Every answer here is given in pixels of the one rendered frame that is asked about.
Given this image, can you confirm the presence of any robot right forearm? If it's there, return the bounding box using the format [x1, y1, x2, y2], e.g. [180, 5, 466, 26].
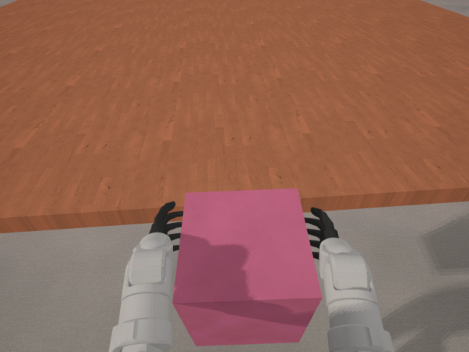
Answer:
[319, 238, 395, 352]

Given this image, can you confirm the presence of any robot left hand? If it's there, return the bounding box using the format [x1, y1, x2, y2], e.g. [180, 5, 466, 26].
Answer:
[149, 201, 183, 252]

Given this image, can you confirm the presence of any robot left forearm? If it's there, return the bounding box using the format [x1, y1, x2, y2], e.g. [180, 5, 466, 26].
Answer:
[108, 232, 174, 352]

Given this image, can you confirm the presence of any carton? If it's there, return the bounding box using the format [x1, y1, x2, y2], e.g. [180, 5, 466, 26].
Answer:
[172, 188, 322, 346]

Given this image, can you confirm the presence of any robot right hand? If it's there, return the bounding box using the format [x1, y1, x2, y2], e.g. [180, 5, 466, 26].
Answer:
[304, 208, 339, 259]

